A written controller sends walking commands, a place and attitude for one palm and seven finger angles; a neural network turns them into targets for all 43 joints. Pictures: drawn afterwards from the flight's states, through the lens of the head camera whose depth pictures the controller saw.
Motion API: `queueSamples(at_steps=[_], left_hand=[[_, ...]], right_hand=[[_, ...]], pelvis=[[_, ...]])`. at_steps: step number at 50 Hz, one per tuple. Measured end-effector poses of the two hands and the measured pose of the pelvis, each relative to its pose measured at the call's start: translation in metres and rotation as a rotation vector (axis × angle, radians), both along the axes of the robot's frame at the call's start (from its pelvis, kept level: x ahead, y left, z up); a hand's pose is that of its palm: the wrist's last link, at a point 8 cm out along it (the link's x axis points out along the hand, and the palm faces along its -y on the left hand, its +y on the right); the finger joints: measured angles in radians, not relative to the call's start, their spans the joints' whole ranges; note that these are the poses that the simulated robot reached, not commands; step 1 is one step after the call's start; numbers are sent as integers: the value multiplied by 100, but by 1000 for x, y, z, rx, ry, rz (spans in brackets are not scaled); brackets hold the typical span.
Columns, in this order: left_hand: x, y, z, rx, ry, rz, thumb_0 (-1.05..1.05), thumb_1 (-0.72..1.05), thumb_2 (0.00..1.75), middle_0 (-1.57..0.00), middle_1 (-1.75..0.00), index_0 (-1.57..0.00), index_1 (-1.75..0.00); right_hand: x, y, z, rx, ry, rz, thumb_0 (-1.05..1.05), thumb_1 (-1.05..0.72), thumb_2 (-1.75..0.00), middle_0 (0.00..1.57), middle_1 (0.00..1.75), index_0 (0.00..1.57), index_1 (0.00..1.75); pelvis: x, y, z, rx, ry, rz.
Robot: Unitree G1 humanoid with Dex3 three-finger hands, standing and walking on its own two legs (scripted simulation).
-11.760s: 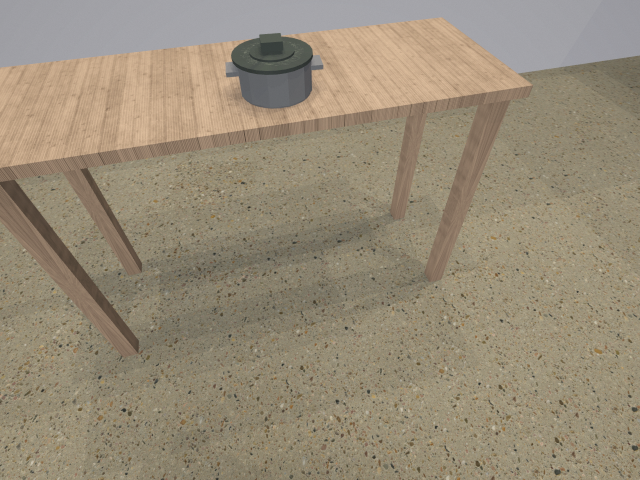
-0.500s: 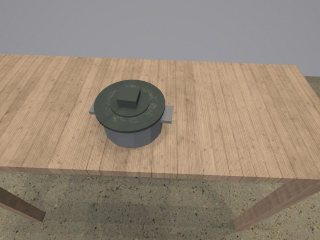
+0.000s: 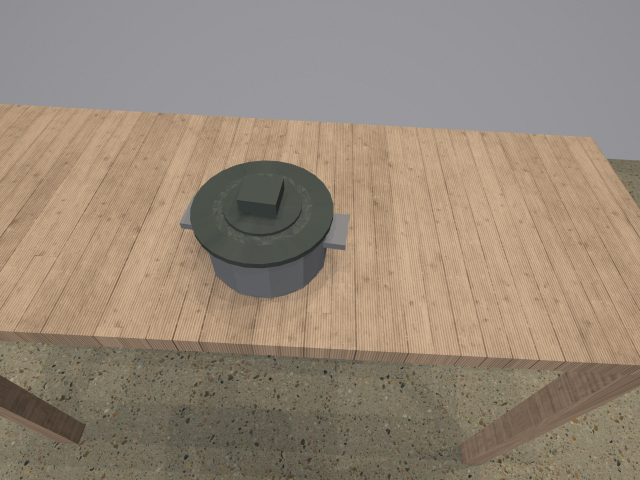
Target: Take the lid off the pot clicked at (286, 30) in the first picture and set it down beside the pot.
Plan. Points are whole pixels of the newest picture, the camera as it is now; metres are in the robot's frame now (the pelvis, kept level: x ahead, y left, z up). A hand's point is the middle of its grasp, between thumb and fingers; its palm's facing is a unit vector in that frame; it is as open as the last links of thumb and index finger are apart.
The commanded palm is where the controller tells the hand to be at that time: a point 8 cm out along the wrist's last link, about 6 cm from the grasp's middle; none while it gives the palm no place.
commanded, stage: shuffle to correct the standing spot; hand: left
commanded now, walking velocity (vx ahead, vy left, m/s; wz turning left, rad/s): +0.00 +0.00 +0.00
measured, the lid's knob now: (261, 194) +0.41 +0.10 +0.14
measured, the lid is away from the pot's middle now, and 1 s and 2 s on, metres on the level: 0.00 0.00 0.00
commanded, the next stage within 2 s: come to a stop and stand still in 0.40 s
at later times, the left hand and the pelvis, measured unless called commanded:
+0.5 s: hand out of the picture -0.03 +0.17 -0.18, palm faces +0.01 -0.98 -0.19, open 7.4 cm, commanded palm none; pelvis -0.04 +0.00 +0.00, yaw -1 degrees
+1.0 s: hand out of the picture -0.06 +0.17 -0.19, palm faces +0.01 -0.99 -0.14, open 7.4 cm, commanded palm none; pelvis -0.03 +0.02 -0.01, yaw +1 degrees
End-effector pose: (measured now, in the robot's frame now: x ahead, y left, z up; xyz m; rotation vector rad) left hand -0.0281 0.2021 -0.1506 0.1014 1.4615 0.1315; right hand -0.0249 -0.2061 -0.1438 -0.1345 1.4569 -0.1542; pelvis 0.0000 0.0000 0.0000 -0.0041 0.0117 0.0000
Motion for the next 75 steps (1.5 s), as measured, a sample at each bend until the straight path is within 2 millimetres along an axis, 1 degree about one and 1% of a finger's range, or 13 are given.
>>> queueSamples(at_steps=[13, 25, 30, 34, 39, 46, 50, 54, 57, 61, 66, 70, 75], left_hand=[[-4, 5, -2, 4, 9, -1, 1, 91, 90, -20, -30, -19, -30], [-4, 17, -4, 45, -40, -25, 1, 91, 90, -20, -30, -19, -30], [-9, 14, -4, 51, -73, -39, 0, 91, 90, -20, -30, -19, -30], [-17, 9, -3, 38, -88, -42, 1, 91, 90, -20, -30, -19, -30], [-26, 5, -5, 8, -81, -27, 1, 91, 90, -20, -30, -19, -30], [-37, 7, -8, -16, -24, -16, 1, 91, 90, -20, -30, -19, -30], [-33, 21, -9, -13, 1, -17, 1, 90, 90, -20, -30, -20, -30], [-14, 41, -7, 25, -28, 0, 1, 90, 90, -20, -30, -20, -30], [4, 54, -5, 54, -68, 14, 1, 90, 90, -20, -30, -20, -30], [25, 66, -4, 71, -105, 15, 1, 90, 90, -20, -30, -19, -30], [42, 72, -5, 72, -120, 6, 0, 91, 90, -20, -30, -19, -29], [48, 72, -6, 64, -117, 4, 0, 91, 90, -20, -30, -19, -30], [48, 69, -7, 56, -102, 7, 0, 91, 90, -20, -30, -19, -30]], right_hand=[[-9, 5, 1, -6, 16, -18, 1, -92, -90, 20, 30, 20, 30], [-12, -16, -1, -41, -41, -34, 1, -93, -90, 20, 30, 20, 30], [-11, -26, -2, -44, -87, -27, 1, -93, -90, 20, 30, 20, 30], [-14, -28, 0, -38, -108, -18, 1, -93, -90, 20, 30, 19, 30], [-27, -21, 2, -29, -78, -8, 1, -93, -90, 20, 30, 19, 30], [-47, 4, 1, -2, 19, -13, 0, -92, -90, 20, 30, 19, 30], [-38, 20, -5, 13, 7, -17, 1, -91, -90, 20, 30, 19, 30], [-17, 36, -12, 28, -32, 4, 1, -91, -90, 20, 30, 19, 30], [-4, 41, -16, 20, -41, 27, 2, -93, -90, 20, 30, 20, 30], [11, 40, -16, 1, -66, 35, 3, -94, -90, 20, 30, 20, 30], [25, 37, -11, -24, -87, 42, 2, -94, -90, 20, 30, 20, 30], [33, 33, -7, -38, -91, 48, 2, -93, -90, 20, 30, 20, 30], [38, 29, -4, -47, -85, 55, 1, -92, -90, 20, 30, 20, 30]], pelvis=[[-7, 2, 0, 3, 4, -3], [-38, -3, -5, 6, 0, -10], [-52, -8, -7, 0, -8, -11], [-54, -9, -5, -10, -15, -7], [-51, -6, -4, -20, -10, -1], [-39, 6, -6, -32, 10, 2], [-30, 20, -10, -32, 22, 14], [-17, 33, -12, -30, 19, 20], [-10, 41, -13, -26, 10, 24], [-3, 48, -13, -18, 1, 20], [2, 51, -12, -8, 0, 16], [4, 51, -11, -5, 2, 15], [7, 48, -10, -3, 4, 16]])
